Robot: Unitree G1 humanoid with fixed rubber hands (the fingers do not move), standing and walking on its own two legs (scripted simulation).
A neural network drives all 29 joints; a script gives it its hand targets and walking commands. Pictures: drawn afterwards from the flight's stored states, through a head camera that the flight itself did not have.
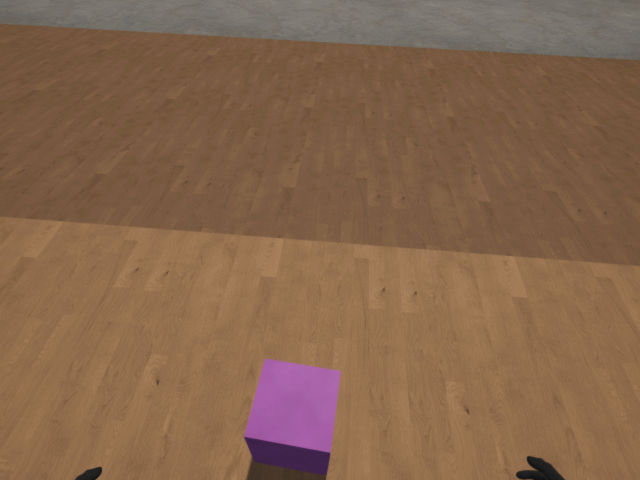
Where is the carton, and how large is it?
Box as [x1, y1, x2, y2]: [244, 359, 340, 475]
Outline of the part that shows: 265,359 244,434 245,440 254,461 326,475 340,371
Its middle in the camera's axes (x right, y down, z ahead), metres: -0.06 +0.51 +1.07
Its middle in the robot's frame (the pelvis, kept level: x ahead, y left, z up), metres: +0.40 +0.04 -0.66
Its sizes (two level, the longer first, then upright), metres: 0.210 0.200 0.250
